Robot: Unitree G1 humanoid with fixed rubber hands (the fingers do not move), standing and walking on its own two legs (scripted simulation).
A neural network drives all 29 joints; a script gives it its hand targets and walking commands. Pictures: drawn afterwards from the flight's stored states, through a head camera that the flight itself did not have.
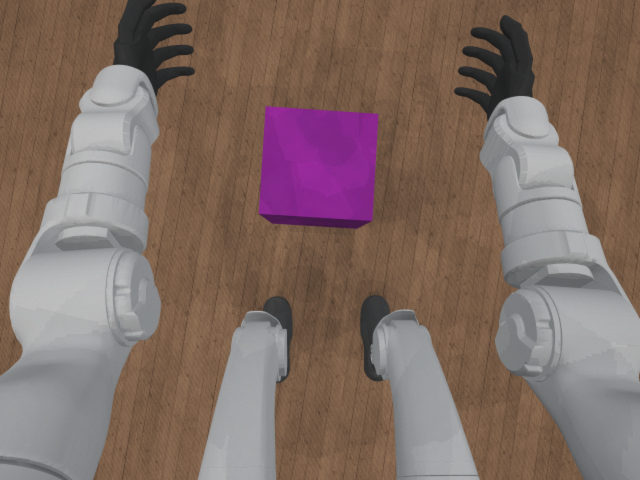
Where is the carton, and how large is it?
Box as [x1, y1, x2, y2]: [259, 106, 377, 228]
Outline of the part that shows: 266,106 259,213 272,223 356,228 370,221 372,218 377,114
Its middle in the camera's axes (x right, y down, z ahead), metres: +0.00 -0.14 +0.84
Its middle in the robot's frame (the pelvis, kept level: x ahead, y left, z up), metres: +0.51 +0.01 -0.51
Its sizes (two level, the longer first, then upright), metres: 0.210 0.200 0.250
